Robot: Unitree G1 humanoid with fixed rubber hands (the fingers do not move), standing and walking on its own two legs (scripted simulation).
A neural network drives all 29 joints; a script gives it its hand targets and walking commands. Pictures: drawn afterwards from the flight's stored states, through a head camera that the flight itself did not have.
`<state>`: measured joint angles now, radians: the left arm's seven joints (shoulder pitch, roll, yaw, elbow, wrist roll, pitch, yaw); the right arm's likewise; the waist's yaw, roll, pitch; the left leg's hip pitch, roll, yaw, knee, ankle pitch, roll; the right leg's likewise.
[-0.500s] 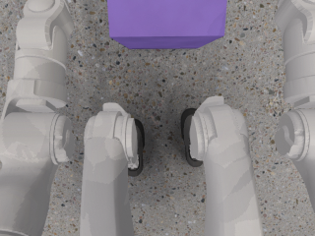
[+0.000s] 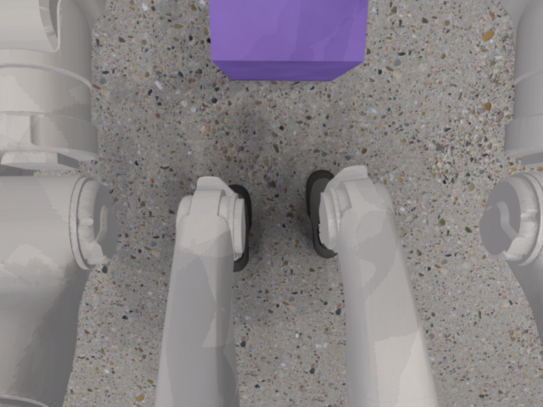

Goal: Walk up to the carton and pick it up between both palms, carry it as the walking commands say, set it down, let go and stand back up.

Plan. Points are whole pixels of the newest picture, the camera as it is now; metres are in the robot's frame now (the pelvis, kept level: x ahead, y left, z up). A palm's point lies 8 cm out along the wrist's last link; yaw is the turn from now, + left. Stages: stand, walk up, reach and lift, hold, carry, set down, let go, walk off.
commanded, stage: set down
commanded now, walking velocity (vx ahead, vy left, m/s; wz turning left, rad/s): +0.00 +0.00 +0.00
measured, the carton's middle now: (285, 8) +0.58 -0.03 -0.38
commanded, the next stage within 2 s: let go in 0.56 s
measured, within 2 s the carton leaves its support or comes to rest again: neither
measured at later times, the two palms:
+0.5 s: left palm out of the picture +0.57 +0.18 +0.04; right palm out of the picture +0.55 -0.22 +0.04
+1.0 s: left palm out of the picture +0.43 +0.20 +0.07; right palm out of the picture +0.43 -0.24 +0.07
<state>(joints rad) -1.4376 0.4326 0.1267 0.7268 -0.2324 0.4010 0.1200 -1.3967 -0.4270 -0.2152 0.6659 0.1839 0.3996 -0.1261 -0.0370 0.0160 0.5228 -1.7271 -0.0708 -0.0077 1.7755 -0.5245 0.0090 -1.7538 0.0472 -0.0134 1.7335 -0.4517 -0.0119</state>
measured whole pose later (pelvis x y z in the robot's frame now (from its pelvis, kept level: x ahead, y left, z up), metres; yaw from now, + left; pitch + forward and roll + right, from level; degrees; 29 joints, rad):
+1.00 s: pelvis +0.06 -0.02 +0.21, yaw +1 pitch +15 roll +1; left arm -0.54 0.26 0.17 0.35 0.02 0.23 0.04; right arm -0.55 -0.26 -0.12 0.33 -0.01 0.25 -0.04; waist -0.02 -0.01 0.52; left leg -0.83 -0.06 -0.06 0.91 -0.33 -0.02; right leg -0.87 0.06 0.03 0.91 -0.30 -0.04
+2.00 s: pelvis +0.16 -0.01 +0.26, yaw +1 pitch -5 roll +0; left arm 0.24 0.21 0.02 0.48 0.03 0.09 -0.04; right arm 0.24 -0.21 -0.03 0.45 -0.05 0.11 0.03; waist 0.00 0.01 0.07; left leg -0.08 -0.03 -0.04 0.50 -0.34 0.01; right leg -0.12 0.04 0.02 0.52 -0.32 -0.03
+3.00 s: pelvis +0.16 -0.02 +0.26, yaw -1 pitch +1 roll +0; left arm 0.46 0.14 -0.01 0.97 0.02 -0.03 0.04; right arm 0.53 -0.14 -0.01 0.98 -0.03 -0.02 -0.05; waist 0.00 0.03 -0.19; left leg -0.21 0.00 -0.02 0.54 -0.34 -0.01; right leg -0.26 0.07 0.04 0.57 -0.31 -0.06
